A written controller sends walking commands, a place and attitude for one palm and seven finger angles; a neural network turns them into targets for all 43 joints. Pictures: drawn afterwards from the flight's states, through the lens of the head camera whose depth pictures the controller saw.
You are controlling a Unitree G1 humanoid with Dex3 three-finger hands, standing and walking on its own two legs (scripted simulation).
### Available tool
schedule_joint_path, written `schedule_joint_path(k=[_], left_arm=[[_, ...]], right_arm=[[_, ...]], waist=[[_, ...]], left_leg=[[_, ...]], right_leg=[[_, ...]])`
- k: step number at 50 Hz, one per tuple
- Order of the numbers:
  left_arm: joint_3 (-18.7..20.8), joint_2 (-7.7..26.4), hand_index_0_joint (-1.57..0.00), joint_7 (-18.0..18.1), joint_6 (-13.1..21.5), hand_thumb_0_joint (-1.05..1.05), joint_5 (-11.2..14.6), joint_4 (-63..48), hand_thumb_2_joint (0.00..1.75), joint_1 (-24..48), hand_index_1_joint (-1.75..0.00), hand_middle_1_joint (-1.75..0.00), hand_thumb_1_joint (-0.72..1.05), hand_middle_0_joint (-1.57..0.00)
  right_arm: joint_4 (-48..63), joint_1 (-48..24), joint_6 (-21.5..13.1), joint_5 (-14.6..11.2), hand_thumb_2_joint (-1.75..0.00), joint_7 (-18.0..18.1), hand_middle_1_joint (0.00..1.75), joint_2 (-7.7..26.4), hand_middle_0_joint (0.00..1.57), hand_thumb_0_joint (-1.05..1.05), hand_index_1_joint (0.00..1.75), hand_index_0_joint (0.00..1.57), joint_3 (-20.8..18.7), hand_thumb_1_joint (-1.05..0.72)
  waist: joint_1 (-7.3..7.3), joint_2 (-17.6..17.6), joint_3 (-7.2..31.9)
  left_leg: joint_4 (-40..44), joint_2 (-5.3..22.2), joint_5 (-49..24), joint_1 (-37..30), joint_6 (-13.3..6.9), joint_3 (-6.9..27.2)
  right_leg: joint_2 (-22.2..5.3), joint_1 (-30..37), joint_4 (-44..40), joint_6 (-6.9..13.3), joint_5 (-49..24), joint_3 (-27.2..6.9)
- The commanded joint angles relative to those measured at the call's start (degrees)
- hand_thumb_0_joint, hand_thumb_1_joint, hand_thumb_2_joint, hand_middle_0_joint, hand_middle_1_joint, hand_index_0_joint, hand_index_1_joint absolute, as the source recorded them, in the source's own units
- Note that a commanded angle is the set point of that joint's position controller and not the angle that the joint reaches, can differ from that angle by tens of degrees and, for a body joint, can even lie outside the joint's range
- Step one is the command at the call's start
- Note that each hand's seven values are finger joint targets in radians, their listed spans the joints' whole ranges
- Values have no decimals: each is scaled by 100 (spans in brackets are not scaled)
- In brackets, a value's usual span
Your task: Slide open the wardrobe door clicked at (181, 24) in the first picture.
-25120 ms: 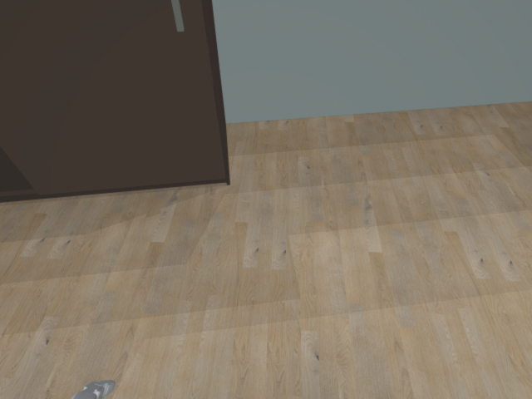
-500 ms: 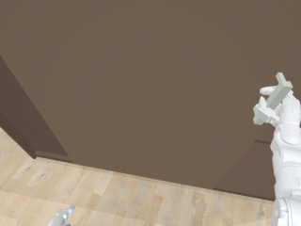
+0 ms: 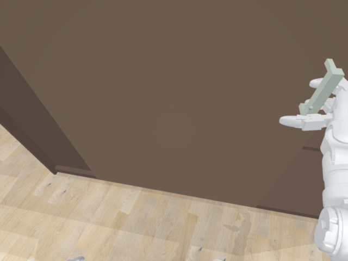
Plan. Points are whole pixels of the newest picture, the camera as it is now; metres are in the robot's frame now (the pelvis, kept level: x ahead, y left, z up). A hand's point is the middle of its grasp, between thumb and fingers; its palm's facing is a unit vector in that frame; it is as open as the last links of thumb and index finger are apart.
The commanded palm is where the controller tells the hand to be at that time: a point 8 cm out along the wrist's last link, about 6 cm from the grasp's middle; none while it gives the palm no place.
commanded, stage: loosen the grip on the handle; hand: right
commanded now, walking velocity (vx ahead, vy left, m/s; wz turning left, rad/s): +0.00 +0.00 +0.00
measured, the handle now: (316, 93) +0.49 -0.27 +0.13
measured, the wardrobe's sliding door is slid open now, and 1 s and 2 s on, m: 0.59 0.59 0.59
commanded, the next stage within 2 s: slip the hand off the handle in 0.16 s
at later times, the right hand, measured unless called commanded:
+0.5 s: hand (315, 108) +0.45 -0.26 +0.12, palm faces +0.32 +0.92 -0.22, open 13.6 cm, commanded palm +0.40 -0.32 +0.13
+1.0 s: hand out of the picture +0.44 -0.33 +0.12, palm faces +0.34 +0.91 -0.24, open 14.8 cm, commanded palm +0.37 -0.36 +0.13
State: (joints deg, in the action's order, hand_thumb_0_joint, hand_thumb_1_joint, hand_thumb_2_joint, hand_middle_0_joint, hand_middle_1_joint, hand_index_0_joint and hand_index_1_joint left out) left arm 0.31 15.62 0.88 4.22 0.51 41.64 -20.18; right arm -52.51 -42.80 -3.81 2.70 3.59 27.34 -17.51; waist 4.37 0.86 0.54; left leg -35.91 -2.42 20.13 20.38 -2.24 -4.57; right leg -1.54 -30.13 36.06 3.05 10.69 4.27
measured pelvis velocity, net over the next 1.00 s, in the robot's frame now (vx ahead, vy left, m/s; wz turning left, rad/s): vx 0.04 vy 0.00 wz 0.02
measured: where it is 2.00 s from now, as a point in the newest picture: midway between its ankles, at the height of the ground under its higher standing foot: outside the picture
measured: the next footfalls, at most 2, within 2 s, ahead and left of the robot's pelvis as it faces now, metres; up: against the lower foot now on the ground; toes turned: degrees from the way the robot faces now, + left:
none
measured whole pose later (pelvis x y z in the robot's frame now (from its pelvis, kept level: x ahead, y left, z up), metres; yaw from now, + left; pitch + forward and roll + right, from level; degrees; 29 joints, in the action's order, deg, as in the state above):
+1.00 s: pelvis +0.04 +0.00 +0.00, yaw +1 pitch +7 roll +1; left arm 0.2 16.8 3.8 3.5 2.4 40.2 -20.7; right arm -42.9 -28.0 -4.2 -3.6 -8.2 35.2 -26.9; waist 2.9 -0.4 2.1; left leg -33.7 -2.8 21.9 18.7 -2.3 -3.3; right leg -1.8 -29.2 36.4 2.6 14.0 4.9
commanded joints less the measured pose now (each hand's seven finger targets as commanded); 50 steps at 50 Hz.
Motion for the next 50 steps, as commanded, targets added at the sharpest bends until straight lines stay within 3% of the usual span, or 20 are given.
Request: schedule_joint_path(k=[1,3,5,8,10,12,13,15,18,22,25,28,29,31,34,38,41,42,45,50], left_arm=[[281,855,-20,116,240,0,14,-637,90,13,-30,-30,90,-20],[294,895,-20,147,270,0,25,-569,90,-2,-30,-30,90,-20],[306,929,-20,165,299,0,15,-580,90,-72,-30,-30,90,-20],[284,874,-20,205,329,0,26,-473,90,-36,-30,-30,90,-20],[279,899,-20,210,346,0,2,-446,90,-81,-30,-30,90,-20],[250,847,-20,210,344,0,15,-447,90,-34,-30,-30,90,-20],[285,911,-20,245,310,0,-14,-389,90,-58,-30,-30,90,-20],[230,902,-20,258,278,0,-23,-504,90,-6,-30,-30,90,-20],[184,857,-20,311,213,0,6,-564,90,125,-30,-30,90,-20],[172,832,-20,344,145,0,12,-669,90,203,-30,-30,90,-20],[172,867,-20,390,98,0,18,-733,90,240,-30,-30,90,-20],[153,853,-20,435,62,0,62,-749,90,285,-30,-30,90,-20],[166,884,-20,460,60,0,74,-762,90,232,-30,-30,90,-20],[199,883,-20,463,63,0,87,-707,90,160,-30,-30,90,-20],[211,919,-20,488,98,0,143,-619,90,55,-30,-30,90,-20],[239,993,-20,492,139,0,189,-505,90,-102,-30,-30,90,-20],[253,1012,-20,467,150,0,176,-506,90,-184,-30,-30,90,-20],[280,1036,-20,457,146,0,171,-497,90,-258,-30,-30,90,-20],[291,1016,-20,396,146,0,189,-673,90,-183,-30,-30,90,-20],[304,987,-20,357,181,0,231,-951,90,68,-30,-30,90,-20]], right_arm=[[1546,-2801,-427,50,-20,168,120,1470,29,0,120,29,-93,55],[1387,-2547,-353,-11,-20,208,117,1294,26,0,117,26,-74,55],[1704,-2540,-305,-64,-20,240,115,1414,25,0,115,25,-177,55],[1654,-2566,-174,-139,-20,273,115,999,25,0,115,25,88,55],[1783,-2504,-139,-110,-20,332,115,1165,25,0,115,25,-37,55],[1822,-2594,-72,-102,-20,342,115,860,25,0,115,25,215,55],[1528,-2107,-48,-61,-20,378,115,1451,25,0,115,25,-378,55],[1909,-2051,-70,-63,-20,329,115,1581,25,0,115,25,-423,55],[1838,-1950,-21,-134,-20,214,115,1596,25,0,115,25,-432,55],[2099,-1582,-22,-161,-20,137,115,1813,25,0,115,25,-656,55],[2209,-1225,2,-238,-20,58,115,2309,25,0,115,25,-1100,55],[2100,-1295,22,-245,-20,-177,115,2173,25,0,115,25,-853,55],[2129,-1324,-23,-255,-20,-257,115,2305,25,0,115,25,-913,55],[2254,-1372,-135,-281,-20,-448,115,2353,25,0,115,25,-890,55],[1979,-1474,-213,-436,-20,-765,115,2187,25,0,115,25,-678,55],[1543,-1533,-254,-533,-20,-1041,115,2508,25,0,115,25,-863,55],[1603,-1707,-392,-499,-20,-1129,115,2641,25,0,115,25,-875,55],[1546,-1581,-440,-495,-20,-1142,115,2818,25,0,115,25,-1078,55],[1949,-779,-503,-611,-20,-1213,115,2621,25,0,115,25,-1100,55],[2903,358,-279,-799,-20,-1109,115,2494,25,0,115,25,-1365,55]], waist=[[23,-718,1742],[46,-595,1441],[4,-461,1768],[122,-386,1496],[63,-488,1654],[118,-536,1517],[-39,-332,1531],[-104,-480,1808],[-88,-316,1498],[-202,-490,1706],[-316,-453,1846],[-154,-464,1515],[-122,-359,1563],[-111,-686,1822],[59,-658,1565],[14,-539,1624],[8,-766,1842],[-39,-735,1958],[-241,-852,2256],[-435,-657,2174]], left_leg=[[774,27,154,799,90,501],[771,-19,190,960,93,396],[807,1,-58,780,111,416],[818,-33,-82,914,123,341],[824,-21,-291,833,110,345],[811,-29,-276,924,116,306],[813,-42,-238,776,98,296],[809,-17,-606,537,95,329],[856,-17,-550,474,112,332],[830,-18,-911,261,102,350],[819,18,-1341,-104,126,457],[844,20,-1348,32,169,483],[843,31,-1436,-18,175,520],[802,12,-1583,28,166,542],[841,20,-1487,284,174,574],[812,47,-1444,365,192,603],[727,38,-1564,392,180,598],[701,30,-1601,383,178,586],[558,22,-2026,154,156,562],[489,-7,-2309,-89,183,479]], right_leg=[[-23,1907,-609,-47,983,-748],[-54,1918,-693,-65,1225,-870],[-61,2044,-681,-46,833,-879],[-84,2115,-701,-60,862,-925],[-84,2252,-686,-68,509,-934],[-88,2284,-703,-86,544,-956],[-95,2170,-707,-92,536,-951],[-51,2273,-632,-70,-113,-844],[-53,2084,-644,-62,-19,-779],[-42,2225,-583,-63,-534,-693],[9,2061,-494,-34,-792,-550],[26,1920,-453,-14,-654,-462],[22,1906,-389,12,-688,-450],[26,2145,-341,-1,-879,-468],[18,2127,-251,12,-774,-498],[33,1964,-233,13,-674,-565],[42,2068,-168,16,-866,-585],[27,2111,-146,9,-953,-601],[37,2264,-96,1,-1385,-589],[31,2200,-146,21,-1693,-555]])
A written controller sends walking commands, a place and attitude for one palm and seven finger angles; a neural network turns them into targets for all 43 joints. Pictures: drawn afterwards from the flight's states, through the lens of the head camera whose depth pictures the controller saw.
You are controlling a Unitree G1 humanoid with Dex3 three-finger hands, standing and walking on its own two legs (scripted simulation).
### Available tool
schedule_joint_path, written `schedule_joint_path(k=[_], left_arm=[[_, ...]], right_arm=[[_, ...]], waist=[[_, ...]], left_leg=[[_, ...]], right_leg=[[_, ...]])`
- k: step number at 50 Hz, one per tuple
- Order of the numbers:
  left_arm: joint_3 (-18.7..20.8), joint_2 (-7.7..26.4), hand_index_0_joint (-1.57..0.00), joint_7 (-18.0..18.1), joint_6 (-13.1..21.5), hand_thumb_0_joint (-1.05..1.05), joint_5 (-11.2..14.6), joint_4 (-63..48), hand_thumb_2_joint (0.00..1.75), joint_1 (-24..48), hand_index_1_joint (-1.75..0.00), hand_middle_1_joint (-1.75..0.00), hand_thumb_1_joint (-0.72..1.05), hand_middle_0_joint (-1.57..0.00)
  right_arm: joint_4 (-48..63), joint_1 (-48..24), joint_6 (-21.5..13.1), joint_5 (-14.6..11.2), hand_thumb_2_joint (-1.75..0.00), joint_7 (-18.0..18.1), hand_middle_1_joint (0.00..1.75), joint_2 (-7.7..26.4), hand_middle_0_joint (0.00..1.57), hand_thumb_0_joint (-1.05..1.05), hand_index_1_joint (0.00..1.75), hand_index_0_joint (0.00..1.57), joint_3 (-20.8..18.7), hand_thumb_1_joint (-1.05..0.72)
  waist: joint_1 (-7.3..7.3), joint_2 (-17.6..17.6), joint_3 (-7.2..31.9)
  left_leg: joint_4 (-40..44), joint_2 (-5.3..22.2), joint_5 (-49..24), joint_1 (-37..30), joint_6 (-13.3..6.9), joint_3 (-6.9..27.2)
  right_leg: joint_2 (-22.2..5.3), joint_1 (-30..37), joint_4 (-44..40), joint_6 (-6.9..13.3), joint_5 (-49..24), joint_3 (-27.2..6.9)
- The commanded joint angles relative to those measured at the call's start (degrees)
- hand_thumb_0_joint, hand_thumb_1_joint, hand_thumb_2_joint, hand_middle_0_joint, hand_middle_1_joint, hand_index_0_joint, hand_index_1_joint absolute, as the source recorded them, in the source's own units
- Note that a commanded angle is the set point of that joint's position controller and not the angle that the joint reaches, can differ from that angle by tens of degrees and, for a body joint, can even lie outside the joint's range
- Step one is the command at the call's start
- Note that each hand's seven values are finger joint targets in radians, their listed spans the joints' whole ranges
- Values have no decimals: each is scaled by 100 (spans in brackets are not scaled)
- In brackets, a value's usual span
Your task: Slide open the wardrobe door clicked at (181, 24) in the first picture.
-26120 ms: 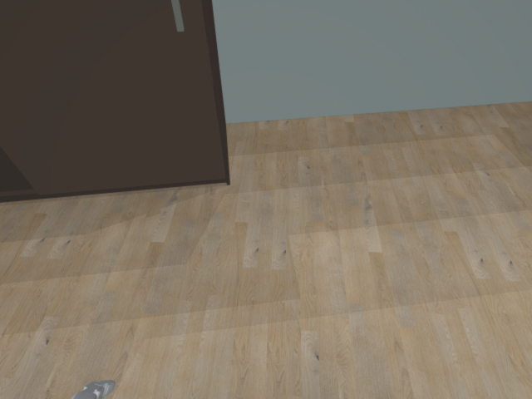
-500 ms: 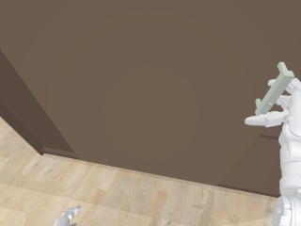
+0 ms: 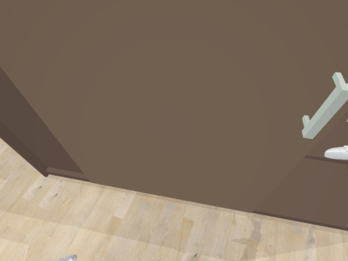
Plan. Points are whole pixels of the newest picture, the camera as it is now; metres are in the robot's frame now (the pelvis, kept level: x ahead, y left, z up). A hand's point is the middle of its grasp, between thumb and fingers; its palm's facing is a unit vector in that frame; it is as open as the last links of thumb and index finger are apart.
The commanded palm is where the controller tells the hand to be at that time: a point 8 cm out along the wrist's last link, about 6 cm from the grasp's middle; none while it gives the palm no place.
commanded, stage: slip the hand off the handle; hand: right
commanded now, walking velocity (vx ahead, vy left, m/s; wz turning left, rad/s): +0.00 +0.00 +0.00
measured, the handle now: (322, 107) +0.45 -0.28 +0.13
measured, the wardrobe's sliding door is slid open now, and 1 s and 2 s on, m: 0.59 0.59 0.59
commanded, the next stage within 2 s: draw the hand back to the body in 0.72 s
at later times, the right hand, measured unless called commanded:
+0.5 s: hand out of the picture +0.27 -0.32 +0.12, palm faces +0.39 +0.89 -0.23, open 14.7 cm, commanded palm +0.23 -0.35 +0.13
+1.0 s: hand out of the picture +0.26 -0.29 +0.14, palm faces +0.17 +0.98 -0.03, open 14.7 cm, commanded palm +0.21 -0.35 +0.14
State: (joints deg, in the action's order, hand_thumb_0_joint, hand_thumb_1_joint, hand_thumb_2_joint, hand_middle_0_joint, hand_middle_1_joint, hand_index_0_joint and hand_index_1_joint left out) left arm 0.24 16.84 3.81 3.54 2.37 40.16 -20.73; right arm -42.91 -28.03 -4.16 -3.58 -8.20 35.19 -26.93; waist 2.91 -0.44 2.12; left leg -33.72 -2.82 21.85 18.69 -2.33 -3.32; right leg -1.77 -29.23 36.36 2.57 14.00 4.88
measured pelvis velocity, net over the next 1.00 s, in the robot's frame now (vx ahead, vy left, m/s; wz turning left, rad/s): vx -0.02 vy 0.01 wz -0.01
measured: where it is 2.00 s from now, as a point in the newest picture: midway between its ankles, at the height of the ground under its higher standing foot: outside the picture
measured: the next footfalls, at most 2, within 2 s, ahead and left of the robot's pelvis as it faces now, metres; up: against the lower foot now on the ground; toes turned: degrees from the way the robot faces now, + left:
none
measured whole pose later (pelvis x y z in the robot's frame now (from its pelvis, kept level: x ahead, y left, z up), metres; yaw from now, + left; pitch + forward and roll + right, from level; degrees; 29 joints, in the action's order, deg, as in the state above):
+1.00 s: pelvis -0.02 +0.01 +0.01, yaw -1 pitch -1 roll +1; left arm -2.7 16.1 7.3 11.1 4.1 40.9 -15.2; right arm -17.7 -3.9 -0.9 -20.4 -22.3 26.9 -27.1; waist -0.9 -1.5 1.2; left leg -30.0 -2.9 19.8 9.1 -2.8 -3.8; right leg -1.4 -19.3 31.6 1.8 11.2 4.2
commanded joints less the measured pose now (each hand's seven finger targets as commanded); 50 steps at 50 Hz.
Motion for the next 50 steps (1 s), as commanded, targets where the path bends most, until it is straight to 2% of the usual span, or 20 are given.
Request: schedule_joint_path(k=[1,5,6,9,11,17,23,26,28,30,32,33,35,41,42,43,45,47,49,50], left_arm=[[320,838,-20,66,257,0,42,-822,90,167,-30,-30,90,-20],[275,774,-20,95,316,0,28,-978,90,429,-30,-30,90,-20],[267,721,-20,103,333,0,28,-975,90,496,-30,-30,90,-20],[218,700,-20,166,390,0,24,-969,90,669,-30,-30,90,-20],[189,637,-20,200,441,0,31,-975,90,817,-30,-30,90,-20],[83,616,-20,336,580,0,67,-910,90,1132,-30,-30,90,-20],[-21,542,-20,411,716,0,74,-889,90,1407,-30,-30,90,-20],[-41,527,-20,419,773,0,51,-895,90,1469,-30,-30,90,-20],[-67,500,-20,405,821,0,45,-892,90,1527,-30,-30,90,-20],[-74,535,-20,424,810,0,41,-836,90,1513,-30,-30,90,-20],[-110,499,-20,442,832,0,54,-802,90,1557,-30,-30,90,-20],[-99,515,-20,452,836,0,45,-776,90,1540,-30,-30,90,-20],[-87,524,-20,466,865,0,34,-763,90,1532,-30,-30,90,-20],[-12,555,-20,390,965,0,50,-776,90,1384,-30,-30,90,-20],[7,579,-20,371,961,0,52,-759,90,1336,-30,-30,90,-20],[16,664,-20,402,988,0,168,-749,90,1321,-30,-30,90,-20],[-4,654,-20,459,1091,0,216,-810,90,1388,-30,-30,90,-20],[-24,667,-20,457,1149,0,205,-896,90,1365,-30,-30,90,-20],[-4,671,-20,421,1167,0,179,-998,90,1332,-30,-30,90,-20],[-27,611,-20,387,1178,0,199,-1082,90,1396,-30,-30,90,-20]], right_arm=[[2065,-766,-168,-190,-20,103,115,1697,25,0,115,25,-517,55],[3126,-342,-24,-307,-20,229,115,1684,25,0,115,25,-729,55],[3184,103,29,-326,-20,260,115,1516,25,0,115,25,-698,55],[3609,160,147,-367,-20,329,115,1356,25,0,115,25,-605,55],[3759,398,258,-412,-20,341,115,999,25,0,115,25,-372,55],[3940,142,443,-448,-20,319,115,594,25,0,115,25,73,55],[4035,2,426,-413,-20,335,115,410,25,0,115,25,328,55],[4125,278,404,-389,-20,377,115,541,25,0,115,25,175,55],[4171,344,386,-396,-20,390,115,483,25,0,115,25,215,55],[3996,323,403,-412,-20,424,115,839,25,0,115,25,-118,55],[3829,102,425,-417,-20,395,115,664,25,0,115,25,73,55],[3733,77,415,-405,-20,396,115,819,25,0,115,25,-55,55],[3821,-166,358,-384,-20,366,115,877,25,0,115,25,-30,55],[3666,501,250,-511,-20,168,115,797,25,0,115,25,-95,55],[3540,711,268,-548,-20,151,115,926,25,0,115,25,-277,55],[3655,674,165,-1554,-20,-464,115,383,25,0,115,25,-205,55],[3735,678,14,-1870,-20,-1119,115,881,25,0,115,25,-575,55],[3726,1043,-141,-1980,-20,-1647,115,1057,25,0,115,25,-713,55],[3635,1532,-69,-1913,-20,-1663,115,1327,25,0,115,25,-1057,55],[3749,1514,-17,-1910,-20,-1618,115,1130,25,0,115,25,-936,55]], waist=[[-341,-484,1956],[-409,-690,1918],[-449,-695,1827],[-375,-684,1523],[-376,-690,1453],[-256,-498,1070],[-277,-518,811],[-403,-578,1006],[-403,-619,882],[-426,-378,834],[-365,-476,598],[-385,-486,603],[-354,-582,775],[-458,-452,1016],[-507,-354,995],[-354,3,1140],[-499,-171,1285],[-535,-341,1138],[-668,-470,923],[-648,-401,814]], left_leg=[[255,9,-2503,44,194,324],[276,-9,-2432,18,188,287],[283,-31,-2375,41,187,255],[370,-52,-2058,172,172,214],[440,-49,-1857,220,174,189],[685,-7,-1143,409,151,175],[898,50,-606,406,129,194],[965,76,-658,152,117,239],[1011,74,-682,148,116,231],[1074,98,-655,32,138,275],[1141,119,-469,142,152,294],[1169,126,-367,129,152,313],[1181,156,-489,51,158,382],[1003,145,-1108,-104,178,367],[956,144,-1273,-162,180,360],[1034,203,-1677,-516,212,454],[917,263,-2326,-710,329,602],[807,250,-2633,-637,430,626],[780,288,-2481,-478,454,697],[777,301,-2388,-400,449,665]], right_leg=[[40,2096,-183,65,-2117,-619],[22,2232,-244,41,-2235,-625],[2,2293,-257,35,-2287,-610],[-12,2259,-326,27,-1999,-623],[-3,2302,-416,4,-1756,-644],[14,2295,-663,-16,-881,-763],[41,2314,-917,-29,-184,-835],[75,2354,-944,-29,-283,-769],[75,2382,-980,-33,-300,-764],[83,2226,-1001,-24,-264,-719],[96,2158,-1033,-34,-65,-701],[94,2127,-1055,-40,32,-708],[121,2187,-987,-16,-104,-654],[129,2193,-834,2,-599,-618],[131,2128,-811,-4,-704,-616],[147,2247,-819,-34,-774,-663],[171,2234,-685,-7,-1004,-616],[187,2227,-625,7,-1194,-620],[168,2041,-533,4,-1133,-603],[155,1969,-575,-8,-1069,-615]])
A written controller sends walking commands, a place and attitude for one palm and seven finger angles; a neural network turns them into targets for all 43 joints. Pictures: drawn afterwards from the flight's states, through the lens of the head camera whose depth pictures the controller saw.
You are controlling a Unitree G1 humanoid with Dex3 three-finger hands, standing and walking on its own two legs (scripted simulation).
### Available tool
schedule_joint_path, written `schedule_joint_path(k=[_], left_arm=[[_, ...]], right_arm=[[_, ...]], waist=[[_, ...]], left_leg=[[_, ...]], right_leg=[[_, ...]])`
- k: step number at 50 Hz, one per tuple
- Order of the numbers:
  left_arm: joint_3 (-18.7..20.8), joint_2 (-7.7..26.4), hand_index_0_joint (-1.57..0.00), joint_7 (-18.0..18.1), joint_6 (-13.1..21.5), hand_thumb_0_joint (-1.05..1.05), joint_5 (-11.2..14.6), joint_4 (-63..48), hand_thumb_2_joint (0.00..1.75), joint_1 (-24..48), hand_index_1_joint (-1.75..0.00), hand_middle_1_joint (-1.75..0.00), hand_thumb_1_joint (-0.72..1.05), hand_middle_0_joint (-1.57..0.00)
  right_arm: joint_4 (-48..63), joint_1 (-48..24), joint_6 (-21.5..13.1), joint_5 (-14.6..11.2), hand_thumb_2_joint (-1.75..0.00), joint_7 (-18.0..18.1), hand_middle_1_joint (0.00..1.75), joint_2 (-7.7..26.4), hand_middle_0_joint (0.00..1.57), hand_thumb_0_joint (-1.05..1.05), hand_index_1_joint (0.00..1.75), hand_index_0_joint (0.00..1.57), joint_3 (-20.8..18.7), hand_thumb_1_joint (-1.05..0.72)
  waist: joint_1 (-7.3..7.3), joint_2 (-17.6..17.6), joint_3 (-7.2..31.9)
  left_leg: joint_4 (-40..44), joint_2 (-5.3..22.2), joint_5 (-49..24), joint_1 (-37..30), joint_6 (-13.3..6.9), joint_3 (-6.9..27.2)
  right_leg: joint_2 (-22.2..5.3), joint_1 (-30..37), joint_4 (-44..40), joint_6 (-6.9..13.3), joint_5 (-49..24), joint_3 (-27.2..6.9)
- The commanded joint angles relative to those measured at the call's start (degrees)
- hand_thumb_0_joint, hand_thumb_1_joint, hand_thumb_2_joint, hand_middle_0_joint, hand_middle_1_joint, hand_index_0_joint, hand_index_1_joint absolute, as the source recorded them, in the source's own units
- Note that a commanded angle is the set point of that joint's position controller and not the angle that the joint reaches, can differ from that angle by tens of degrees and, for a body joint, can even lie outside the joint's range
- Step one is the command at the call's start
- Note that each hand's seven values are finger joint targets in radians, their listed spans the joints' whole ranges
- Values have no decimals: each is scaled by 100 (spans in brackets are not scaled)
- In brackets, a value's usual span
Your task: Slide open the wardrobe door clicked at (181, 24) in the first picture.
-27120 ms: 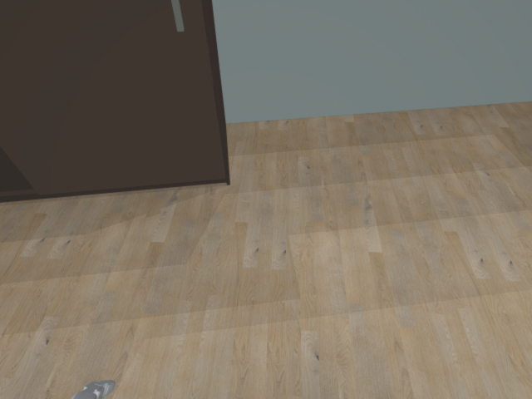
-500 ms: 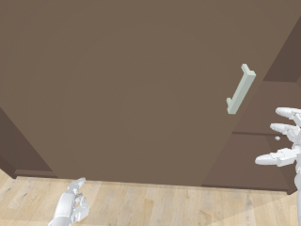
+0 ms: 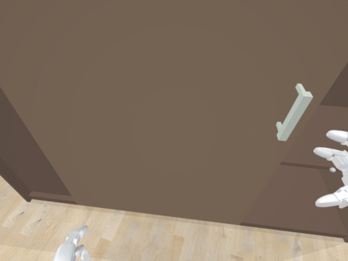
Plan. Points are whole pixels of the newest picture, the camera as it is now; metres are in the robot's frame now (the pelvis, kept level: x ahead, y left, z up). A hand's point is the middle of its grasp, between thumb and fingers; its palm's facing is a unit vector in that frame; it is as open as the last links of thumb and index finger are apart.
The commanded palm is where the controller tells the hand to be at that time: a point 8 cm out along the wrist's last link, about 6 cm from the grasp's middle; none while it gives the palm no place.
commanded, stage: draw the hand back to the body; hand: right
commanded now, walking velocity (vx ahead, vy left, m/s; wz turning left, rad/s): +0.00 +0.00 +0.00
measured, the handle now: (290, 113) +0.47 -0.28 +0.12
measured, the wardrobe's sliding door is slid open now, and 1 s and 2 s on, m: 0.59 0.59 0.59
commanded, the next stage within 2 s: step back with the hand held close in 1.42 s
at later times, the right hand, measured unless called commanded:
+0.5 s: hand out of the picture +0.22 -0.31 +0.15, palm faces +0.44 +0.87 -0.24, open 13.9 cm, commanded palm +0.17 -0.34 +0.16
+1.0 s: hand out of the picture +0.20 -0.27 +0.17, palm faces +0.44 +0.82 -0.37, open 9.2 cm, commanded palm +0.15 -0.30 +0.18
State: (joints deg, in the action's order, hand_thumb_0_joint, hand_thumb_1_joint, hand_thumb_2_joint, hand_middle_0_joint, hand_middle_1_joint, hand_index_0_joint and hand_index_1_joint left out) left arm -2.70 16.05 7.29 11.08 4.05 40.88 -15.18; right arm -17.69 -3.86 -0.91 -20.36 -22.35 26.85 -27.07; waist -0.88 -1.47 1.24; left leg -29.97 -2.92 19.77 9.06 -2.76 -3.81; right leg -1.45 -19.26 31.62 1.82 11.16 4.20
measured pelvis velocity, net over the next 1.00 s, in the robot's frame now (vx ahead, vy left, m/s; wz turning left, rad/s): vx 0.01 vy -0.01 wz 0.01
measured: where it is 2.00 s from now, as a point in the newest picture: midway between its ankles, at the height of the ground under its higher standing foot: outside the picture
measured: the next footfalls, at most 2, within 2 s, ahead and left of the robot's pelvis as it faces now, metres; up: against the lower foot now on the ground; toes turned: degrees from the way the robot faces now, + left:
none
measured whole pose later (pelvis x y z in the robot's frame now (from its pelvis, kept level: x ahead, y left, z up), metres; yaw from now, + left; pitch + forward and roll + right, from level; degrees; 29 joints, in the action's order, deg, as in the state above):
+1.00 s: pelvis +0.01 -0.01 +0.01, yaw +1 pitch -6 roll +0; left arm -0.7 13.9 3.2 8.6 -0.1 39.1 -11.2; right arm 21.2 26.8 -5.9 -5.1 6.5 20.3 -18.7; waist -3.0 -2.8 -1.5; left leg -17.5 -2.3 14.7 -3.3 -2.3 -2.5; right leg -0.2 -7.2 20.5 2.1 7.4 5.2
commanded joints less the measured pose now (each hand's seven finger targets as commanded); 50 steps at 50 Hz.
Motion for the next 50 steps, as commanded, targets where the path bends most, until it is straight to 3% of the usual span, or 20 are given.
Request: schedule_joint_path(k=[1,4,8,12,17,18,19,21,23,24,25,26,27,29,30,33,35,39,48,50], left_arm=[[286,693,-20,16,425,0,49,-1221,90,809,-30,-30,90,-20],[281,658,-20,-6,501,0,87,-1384,90,949,-30,-30,90,-20],[278,665,-20,26,565,0,93,-1358,90,926,-30,-30,90,-20],[238,659,-20,90,585,0,65,-1313,90,1027,-30,-30,90,-20],[128,569,-20,114,586,0,44,-1309,90,1241,-30,-30,90,-20],[172,567,-20,21,590,0,-221,-1258,90,1248,-30,-30,90,-20],[188,578,-20,-18,569,0,-267,-1091,90,1155,-30,-30,90,-20],[212,471,-20,-116,483,0,-263,-1068,90,1120,-30,-30,90,-20],[223,470,-20,-182,430,0,-280,-1076,90,1193,-30,-30,90,-20],[246,497,-20,-192,413,0,-298,-1042,90,1188,-30,-30,90,-20],[258,555,-20,-208,401,0,-329,-1029,90,1204,-30,-30,90,-20],[280,471,-20,-208,365,0,-338,-1024,90,1221,-30,-30,90,-20],[267,504,-20,-216,342,0,-351,-1010,90,1240,-30,-30,90,-20],[280,467,-20,-213,261,0,-343,-976,90,1280,-30,-30,90,-20],[278,484,-20,-210,248,0,-362,-970,90,1303,-30,-30,90,-20],[296,406,-20,-241,210,0,-384,-998,90,1327,-30,-30,90,-20],[292,442,-20,-269,215,0,-399,-1003,90,1341,-30,-30,90,-20],[365,423,-20,-318,139,0,-394,-1068,90,1334,-30,-30,90,-20],[424,363,-20,-335,62,0,-391,-1133,90,1307,-30,-30,90,-20],[431,395,-20,-326,76,0,-403,-1142,90,1330,-30,-30,90,-20]], right_arm=[[1159,-607,-241,-282,-20,-141,115,1897,25,0,115,25,-1011,55],[1945,-728,-172,-326,-20,51,115,1569,25,0,115,25,-744,55],[2381,-581,-102,-293,-20,185,115,1198,25,0,115,25,-396,55],[2653,-434,70,-262,-20,280,115,1226,25,0,115,25,-430,55],[3150,-394,237,-208,-29,417,104,1033,24,0,104,24,-256,37],[3617,-648,-156,611,-31,1473,102,1557,24,0,102,24,-466,33],[3402,-140,-262,745,-32,1954,100,1160,24,0,100,24,-295,30],[3486,787,-384,1039,-36,2424,96,426,24,0,96,24,201,22],[3990,742,-535,1219,-39,2678,92,332,24,0,92,24,416,15],[4017,747,-579,1284,-41,2774,89,358,24,0,89,24,418,12],[4153,531,-648,1373,-43,2873,87,669,23,0,87,23,171,8],[4135,810,-654,1391,-44,2911,85,390,23,0,85,23,367,4],[4162,726,-685,1456,-46,2960,83,551,23,0,83,23,250,1],[4157,890,-687,1483,-50,2995,79,405,23,0,79,23,370,-7],[4247,730,-729,1529,-51,3031,77,611,23,0,77,23,202,-10],[4530,1183,-773,1552,-57,3045,70,364,22,0,70,22,355,-21],[4629,1438,-803,1576,-60,3061,66,513,22,0,66,22,209,-28],[4719,2151,-790,1522,-67,3034,58,388,22,0,58,22,196,-43],[5143,2634,-857,1507,-83,2996,38,306,21,0,38,21,241,-75],[5244,2635,-894,1512,-87,3009,34,469,20,0,34,20,119,-83]], waist=[[-298,-120,832],[-261,-392,922],[-167,-384,743],[-198,-256,653],[-235,-537,658],[-246,-732,161],[-169,-719,24],[-147,-388,90],[-141,-547,233],[-143,-381,254],[-159,-350,464],[-153,-329,359],[-174,-305,386],[-164,-327,178],[-182,-345,234],[-220,-637,314],[-271,-569,350],[-291,-253,151],[-252,-315,12],[-283,-177,19]], left_leg=[[429,307,-2005,617,516,710],[463,254,-1646,727,474,689],[526,105,-1242,984,397,453],[648,88,-949,950,334,387],[795,39,-728,767,198,239],[1271,157,-449,886,116,457],[1342,189,-369,806,79,417],[1334,165,-365,523,96,317],[1354,143,-395,278,97,326],[1411,127,-428,157,96,337],[1456,94,-506,143,101,346],[1461,93,-500,70,101,327],[1508,85,-535,52,105,336],[1582,83,-494,-56,96,337],[1622,87,-533,-31,108,344],[1565,83,-723,-217,76,305],[1589,58,-830,-253,75,295],[1613,73,-937,-384,80,283],[1656,131,-1145,-190,159,338],[1708,152,-1273,-167,173,385]], right_leg=[[113,905,-113,61,-661,-553],[64,1162,-118,41,-624,-540],[37,1369,-301,36,-482,-590],[23,1416,-462,38,-308,-654],[10,1662,-742,-13,-196,-734],[36,1493,-902,-110,191,-763],[6,1429,-1024,-150,441,-787],[-104,1580,-1288,-159,619,-808],[-133,1745,-1505,-168,731,-821],[-130,1746,-1543,-150,687,-774],[-127,1875,-1581,-144,551,-750],[-149,1905,-1612,-141,473,-731],[-125,1933,-1627,-141,414,-693],[-119,1899,-1693,-141,442,-674],[-94,1934,-1682,-139,366,-624],[-110,2090,-1675,-187,8,-664],[-105,2098,-1647,-198,-220,-633],[-100,1936,-1580,-177,-503,-555],[-64,1997,-1356,-100,-758,-336],[-19,1987,-1286,-60,-803,-294]])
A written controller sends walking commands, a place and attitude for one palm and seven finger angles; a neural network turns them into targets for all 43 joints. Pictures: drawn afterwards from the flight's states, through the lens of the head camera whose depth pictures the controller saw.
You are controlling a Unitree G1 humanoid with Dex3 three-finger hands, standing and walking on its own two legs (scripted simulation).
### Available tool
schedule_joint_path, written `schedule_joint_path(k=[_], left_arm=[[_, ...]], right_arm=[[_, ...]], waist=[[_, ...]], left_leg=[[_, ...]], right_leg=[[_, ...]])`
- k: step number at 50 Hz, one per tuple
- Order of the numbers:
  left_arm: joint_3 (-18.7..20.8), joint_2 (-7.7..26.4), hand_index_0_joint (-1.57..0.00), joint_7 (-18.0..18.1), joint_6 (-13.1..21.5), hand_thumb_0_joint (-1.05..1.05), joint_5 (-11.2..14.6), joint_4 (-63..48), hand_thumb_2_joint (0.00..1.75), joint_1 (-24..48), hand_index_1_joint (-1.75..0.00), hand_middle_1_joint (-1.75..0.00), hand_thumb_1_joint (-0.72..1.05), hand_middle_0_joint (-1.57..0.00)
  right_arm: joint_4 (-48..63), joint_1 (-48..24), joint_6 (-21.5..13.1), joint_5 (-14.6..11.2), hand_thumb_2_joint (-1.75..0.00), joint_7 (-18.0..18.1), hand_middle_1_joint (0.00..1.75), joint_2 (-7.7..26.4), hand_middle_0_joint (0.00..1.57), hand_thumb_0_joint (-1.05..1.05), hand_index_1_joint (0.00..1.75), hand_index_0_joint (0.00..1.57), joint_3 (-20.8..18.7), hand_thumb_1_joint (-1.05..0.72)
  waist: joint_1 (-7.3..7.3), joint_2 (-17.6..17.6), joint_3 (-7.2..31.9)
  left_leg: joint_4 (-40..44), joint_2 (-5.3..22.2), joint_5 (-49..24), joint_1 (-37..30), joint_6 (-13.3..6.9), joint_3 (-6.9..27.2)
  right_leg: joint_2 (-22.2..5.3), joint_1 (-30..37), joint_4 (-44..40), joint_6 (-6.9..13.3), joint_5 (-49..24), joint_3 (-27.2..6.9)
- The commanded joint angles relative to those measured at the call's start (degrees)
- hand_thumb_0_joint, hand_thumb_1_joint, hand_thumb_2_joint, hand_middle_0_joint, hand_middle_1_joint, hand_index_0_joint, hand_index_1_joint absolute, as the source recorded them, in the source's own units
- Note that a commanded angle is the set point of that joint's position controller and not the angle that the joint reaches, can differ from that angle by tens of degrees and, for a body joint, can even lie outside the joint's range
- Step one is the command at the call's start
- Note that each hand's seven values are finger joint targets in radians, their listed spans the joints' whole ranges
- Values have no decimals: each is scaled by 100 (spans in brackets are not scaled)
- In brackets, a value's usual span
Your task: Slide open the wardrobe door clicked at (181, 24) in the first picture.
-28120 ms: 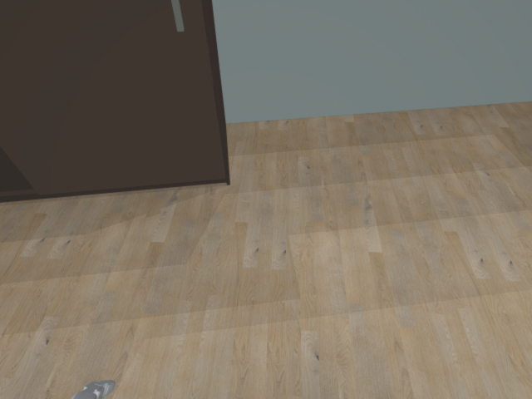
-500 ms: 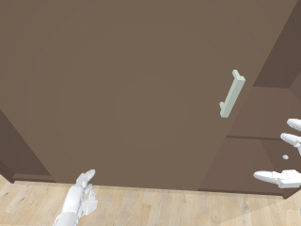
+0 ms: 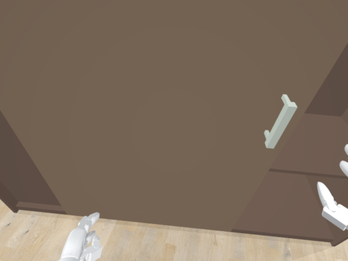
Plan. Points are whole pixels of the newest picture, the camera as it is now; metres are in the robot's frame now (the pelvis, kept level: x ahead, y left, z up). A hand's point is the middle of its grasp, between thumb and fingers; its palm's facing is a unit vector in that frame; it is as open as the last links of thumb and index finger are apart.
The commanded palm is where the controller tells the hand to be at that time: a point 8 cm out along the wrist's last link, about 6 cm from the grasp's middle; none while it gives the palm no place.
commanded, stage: draw the hand back to the body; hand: right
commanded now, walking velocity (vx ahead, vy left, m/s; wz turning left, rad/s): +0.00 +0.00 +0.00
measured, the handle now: (277, 121) +0.45 -0.28 +0.11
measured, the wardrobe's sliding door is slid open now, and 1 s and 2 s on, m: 0.59 0.59 0.59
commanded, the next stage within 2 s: step back with the hand held close in 0.42 s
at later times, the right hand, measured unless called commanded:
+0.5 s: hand (312, 203) +0.19 -0.22 +0.16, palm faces +0.45 +0.81 -0.38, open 7.4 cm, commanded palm +0.14 -0.26 +0.17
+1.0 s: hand (347, 221) +0.16 -0.27 +0.15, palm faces +0.41 +0.78 -0.47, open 7.4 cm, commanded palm +0.10 -0.31 +0.17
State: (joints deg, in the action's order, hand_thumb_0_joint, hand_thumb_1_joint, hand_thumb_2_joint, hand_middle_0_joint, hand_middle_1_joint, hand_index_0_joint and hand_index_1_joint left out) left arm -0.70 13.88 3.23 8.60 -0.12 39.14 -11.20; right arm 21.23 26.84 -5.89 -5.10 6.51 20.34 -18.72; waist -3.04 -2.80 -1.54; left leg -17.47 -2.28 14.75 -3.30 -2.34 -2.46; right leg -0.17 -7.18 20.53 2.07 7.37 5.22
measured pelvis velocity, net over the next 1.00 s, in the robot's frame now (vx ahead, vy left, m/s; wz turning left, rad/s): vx -0.03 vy -0.01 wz -0.01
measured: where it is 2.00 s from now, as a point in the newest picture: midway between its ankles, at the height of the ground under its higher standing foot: outside the picture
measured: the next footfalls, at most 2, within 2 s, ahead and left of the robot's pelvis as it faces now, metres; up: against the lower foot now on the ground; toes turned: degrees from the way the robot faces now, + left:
right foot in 1.72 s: +0.02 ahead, -0.14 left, +0.00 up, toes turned -8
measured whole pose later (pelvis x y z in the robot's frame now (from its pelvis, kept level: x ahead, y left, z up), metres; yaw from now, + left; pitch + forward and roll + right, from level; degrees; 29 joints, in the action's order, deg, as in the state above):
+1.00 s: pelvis -0.03 -0.01 -0.01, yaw -1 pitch -1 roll +2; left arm -0.6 14.4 5.7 1.0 1.4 33.0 -11.1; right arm 26.1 31.2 -7.6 -4.8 8.3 25.0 -21.5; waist -1.4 -3.3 -0.6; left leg -27.3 -3.1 16.3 10.3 -2.0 -4.0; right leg -1.4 -20.6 29.2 2.5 7.9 3.6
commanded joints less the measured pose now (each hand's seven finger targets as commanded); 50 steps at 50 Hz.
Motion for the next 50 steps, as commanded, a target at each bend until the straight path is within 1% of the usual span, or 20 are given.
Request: schedule_joint_path(k=[1,5,8,12,14,18,20,21,22,26,27,28,29,30,32,34,36,40,43,50], left_arm=[[240,566,-20,83,311,0,19,-979,90,937,-30,-30,90,-20],[239,580,-20,116,294,0,7,-932,90,934,-30,-30,90,-20],[242,516,-20,142,245,0,22,-936,90,949,-30,-30,90,-20],[222,532,-20,157,263,0,7,-931,90,975,-30,-30,90,-20],[232,525,-20,164,240,0,12,-926,90,979,-30,-30,90,-20],[226,491,-20,174,216,0,-8,-910,90,989,-30,-30,90,-20],[219,506,-20,179,201,0,-5,-893,90,998,-30,-30,90,-20],[222,473,-20,177,177,0,1,-902,90,986,-30,-30,90,-20],[225,510,-20,175,180,0,-7,-913,90,980,-30,-30,90,-20],[221,470,-20,177,141,0,2,-903,90,995,-30,-30,90,-20],[232,524,-20,199,117,0,17,-832,90,960,-30,-30,90,-20],[221,614,-20,189,-28,0,64,-1127,90,1035,-30,-30,90,-20],[210,526,-20,197,-103,0,46,-1073,90,1020,-30,-30,90,-20],[194,507,-20,206,-158,0,48,-1111,90,994,-30,-30,90,-20],[207,522,-20,176,-278,0,115,-1282,90,865,-30,-30,90,-20],[197,540,-20,198,-351,0,135,-1379,90,848,-30,-30,90,-20],[211,574,-20,209,-438,0,148,-1465,90,792,-30,-30,90,-20],[246,570,-20,269,-537,0,160,-1551,90,736,-30,-30,90,-20],[233,565,-20,290,-560,0,172,-1592,90,729,-30,-30,90,-20],[202,689,-20,342,-348,0,136,-1533,90,729,-30,-30,90,-20]], right_arm=[[1392,-296,-382,-34,-88,107,32,963,20,0,32,20,-593,-86],[1330,-395,-402,-29,-90,121,30,1111,20,0,30,20,-737,-90],[1201,-354,-394,-67,-90,102,30,970,20,0,30,20,-644,-90],[1358,-519,-427,-24,-90,111,30,1061,20,0,30,20,-657,-90],[1232,-347,-374,-62,-90,99,30,988,20,0,30,20,-612,-90],[1244,-340,-379,-58,-90,100,30,1009,20,0,30,20,-656,-90],[1245,-380,-369,-45,-90,88,30,1100,20,0,30,20,-730,-90],[1239,-302,-351,-68,-90,76,30,951,20,0,30,20,-613,-90],[1303,-387,-375,-44,-90,92,30,1126,20,0,30,20,-758,-90],[1271,-240,-342,-57,-90,70,30,989,20,0,30,20,-650,-90],[1127,-705,-347,-42,-90,117,30,1266,20,0,30,20,-870,-90],[1287,-1032,-473,-29,-90,109,30,1698,20,0,30,20,-1213,-90],[1111,-1017,-540,6,-90,88,30,1731,20,0,30,20,-1250,-90],[876,-540,-514,36,-90,45,30,1354,20,0,30,20,-964,-90],[1037,-75,-506,67,-90,28,30,1187,20,0,30,20,-848,-90],[1431,119,-489,49,-90,70,30,1239,20,0,30,20,-883,-90],[1633,230,-425,46,-90,129,30,1299,20,0,30,20,-935,-90],[1563,366,-368,21,-90,252,30,1526,20,0,30,20,-1178,-90],[1538,302,-423,-2,-90,299,30,1588,20,0,30,20,-1204,-90],[1646,-23,-588,59,-90,373,30,1437,20,0,30,20,-987,-90]], waist=[[-44,-97,218],[-55,42,190],[-37,79,43],[-63,-101,262],[-68,121,185],[-74,186,221],[-86,150,256],[-65,164,235],[-95,184,370],[-78,111,285],[-49,141,311],[59,381,-189],[89,575,6],[102,745,244],[80,417,894],[81,-15,1179],[100,-94,1167],[140,249,983],[152,299,817],[154,-258,484]], left_leg=[[445,105,-817,1086,138,267],[493,133,-909,1155,170,296],[527,177,-819,1195,199,345],[483,200,-1204,1110,208,379],[458,230,-1353,1055,239,401],[412,278,-1647,1042,294,432],[380,304,-1987,1040,332,462],[346,303,-1971,997,333,440],[325,327,-2132,953,358,455],[270,342,-2360,940,380,443],[299,332,-2255,992,379,447],[409,663,-2883,1932,641,627],[239,798,-3574,1779,663,530],[18,859,-4271,1665,764,455],[-395,907,-4642,1263,836,416],[-563,860,-4103,1276,813,363],[-540,770,-3306,1528,749,393],[-453,817,-2962,1728,646,495],[-335,842,-1963,2000,494,591],[-283,460,391,2046,202,522]], right_leg=[[-152,781,-143,-72,-452,-378],[-108,778,-82,-54,-447,-332],[-99,749,-65,-32,-344,-311],[-52,874,17,-12,-587,-292],[-68,807,13,2,-597,-304],[-48,807,66,16,-661,-282],[-33,823,120,14,-769,-254],[-46,816,101,13,-761,-261],[-30,831,128,12,-797,-259],[-33,805,150,10,-864,-239],[-22,791,150,-1,-817,-233],[-228,400,754,73,-925,-355],[-189,297,952,54,-1017,-386],[-178,224,1098,65,-1256,-322],[-160,153,1165,95,-1388,-271],[-235,236,1063,114,-1794,-329],[-349,255,1035,96,-1971,-389],[-346,-15,1136,17,-1669,-408],[-355,-161,1052,-18,-1150,-522],[-652,-727,87,47,729,-1115]])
